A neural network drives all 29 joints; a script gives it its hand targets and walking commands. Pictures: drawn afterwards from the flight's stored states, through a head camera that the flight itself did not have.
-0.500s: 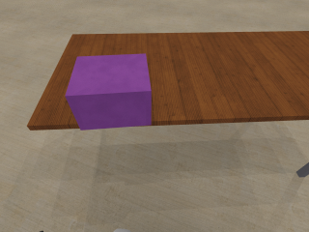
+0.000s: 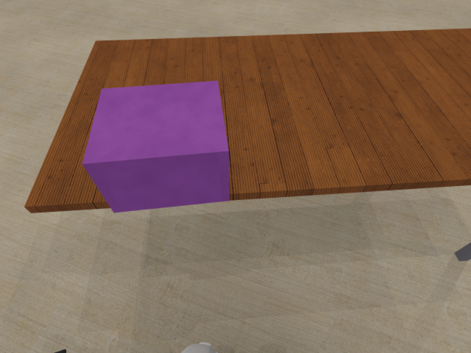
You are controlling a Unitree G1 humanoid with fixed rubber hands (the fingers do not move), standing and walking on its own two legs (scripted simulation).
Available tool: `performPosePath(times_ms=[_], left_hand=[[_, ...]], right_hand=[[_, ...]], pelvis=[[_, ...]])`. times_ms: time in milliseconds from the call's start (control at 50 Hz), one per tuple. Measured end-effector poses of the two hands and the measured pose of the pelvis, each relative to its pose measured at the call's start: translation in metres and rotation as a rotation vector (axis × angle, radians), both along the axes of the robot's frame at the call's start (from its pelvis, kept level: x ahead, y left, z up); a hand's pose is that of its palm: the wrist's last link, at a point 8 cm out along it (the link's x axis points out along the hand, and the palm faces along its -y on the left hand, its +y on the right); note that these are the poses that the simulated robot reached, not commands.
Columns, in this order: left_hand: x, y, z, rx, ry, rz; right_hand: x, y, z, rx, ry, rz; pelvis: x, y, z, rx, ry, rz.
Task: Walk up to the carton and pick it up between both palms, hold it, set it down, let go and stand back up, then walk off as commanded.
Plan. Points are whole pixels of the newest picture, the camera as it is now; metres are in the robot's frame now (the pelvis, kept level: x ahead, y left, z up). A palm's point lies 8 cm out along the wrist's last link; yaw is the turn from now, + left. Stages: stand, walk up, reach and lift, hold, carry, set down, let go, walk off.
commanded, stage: walk up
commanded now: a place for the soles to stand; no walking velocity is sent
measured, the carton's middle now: (166, 145) +0.53 +0.17 +0.01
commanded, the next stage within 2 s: none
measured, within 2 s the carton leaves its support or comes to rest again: neither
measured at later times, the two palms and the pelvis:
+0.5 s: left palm out of the picture +0.01 +0.39 -0.12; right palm out of the picture +0.05 -0.27 -0.04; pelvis -0.03 +0.06 +0.01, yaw +2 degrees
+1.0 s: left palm out of the picture +0.00 +0.29 -0.06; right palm out of the picture +0.03 -0.37 -0.10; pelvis -0.04 -0.05 +0.01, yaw +2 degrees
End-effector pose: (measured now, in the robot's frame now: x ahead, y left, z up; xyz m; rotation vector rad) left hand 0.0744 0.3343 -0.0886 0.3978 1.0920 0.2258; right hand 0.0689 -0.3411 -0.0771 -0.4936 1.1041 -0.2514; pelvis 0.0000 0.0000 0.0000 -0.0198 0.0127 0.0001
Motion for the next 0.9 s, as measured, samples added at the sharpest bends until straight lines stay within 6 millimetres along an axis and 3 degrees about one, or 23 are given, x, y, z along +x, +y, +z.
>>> performPosePath(times_ms=[200,440,640,820,900], left_hand=[[-0.008,0.039,-0.025,-0.087,-0.010,0.013],[-0.051,0.055,-0.033,-0.115,0.085,0.064],[-0.071,0.037,-0.026,-0.086,0.102,0.075],[-0.082,-0.009,-0.010,-0.015,0.071,0.068],[-0.082,-0.029,0.007,0.020,0.053,0.070]], right_hand=[[0.006,0.055,0.025,-0.051,-0.053,0.026],[-0.010,0.073,0.042,-0.071,-0.050,0.034],[-0.026,0.052,0.030,-0.032,-0.042,0.027],[-0.033,0.004,-0.002,0.060,-0.031,0.015],[-0.034,-0.014,-0.009,0.095,-0.027,0.013]], pelvis=[[-0.002,0.050,0.001,-0.062,-0.047,0.027],[-0.021,0.067,0.009,-0.085,-0.053,0.039],[-0.036,0.044,0.009,-0.054,-0.061,0.037],[-0.048,-0.009,0.001,0.019,-0.079,0.029],[-0.048,-0.032,0.006,0.050,-0.080,0.033]])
